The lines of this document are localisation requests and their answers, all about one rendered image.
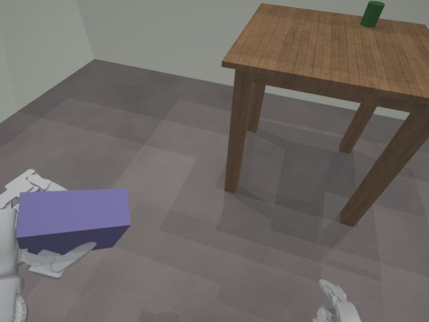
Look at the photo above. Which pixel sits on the sponge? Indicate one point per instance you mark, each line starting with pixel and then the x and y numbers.
pixel 59 221

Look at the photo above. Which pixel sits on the left robot hand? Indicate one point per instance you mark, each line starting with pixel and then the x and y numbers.
pixel 47 264

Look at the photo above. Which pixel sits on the robot left forearm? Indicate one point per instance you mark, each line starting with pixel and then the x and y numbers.
pixel 13 308

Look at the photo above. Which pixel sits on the right robot hand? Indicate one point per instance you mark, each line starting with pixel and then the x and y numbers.
pixel 344 310

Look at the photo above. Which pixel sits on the table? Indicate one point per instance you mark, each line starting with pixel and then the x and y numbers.
pixel 333 55

